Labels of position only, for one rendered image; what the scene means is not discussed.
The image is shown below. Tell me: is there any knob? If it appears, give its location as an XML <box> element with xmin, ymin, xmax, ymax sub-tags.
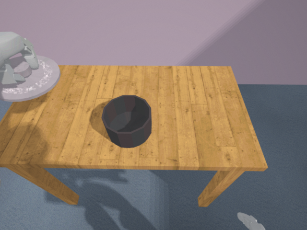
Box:
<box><xmin>11</xmin><ymin>61</ymin><xmax>32</xmax><ymax>77</ymax></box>

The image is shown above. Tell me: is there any left robot hand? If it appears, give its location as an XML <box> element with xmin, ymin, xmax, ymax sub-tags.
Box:
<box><xmin>0</xmin><ymin>32</ymin><xmax>39</xmax><ymax>84</ymax></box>

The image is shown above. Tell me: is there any lid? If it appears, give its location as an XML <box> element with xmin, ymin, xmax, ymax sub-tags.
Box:
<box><xmin>0</xmin><ymin>55</ymin><xmax>60</xmax><ymax>102</ymax></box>

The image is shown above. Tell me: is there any right robot hand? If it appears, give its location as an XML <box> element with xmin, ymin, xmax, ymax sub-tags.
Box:
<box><xmin>237</xmin><ymin>212</ymin><xmax>265</xmax><ymax>230</ymax></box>

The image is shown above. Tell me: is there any pot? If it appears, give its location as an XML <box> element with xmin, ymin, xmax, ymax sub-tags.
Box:
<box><xmin>101</xmin><ymin>95</ymin><xmax>152</xmax><ymax>148</ymax></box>

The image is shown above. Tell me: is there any table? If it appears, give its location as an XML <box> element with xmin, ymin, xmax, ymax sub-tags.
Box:
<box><xmin>0</xmin><ymin>65</ymin><xmax>268</xmax><ymax>207</ymax></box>

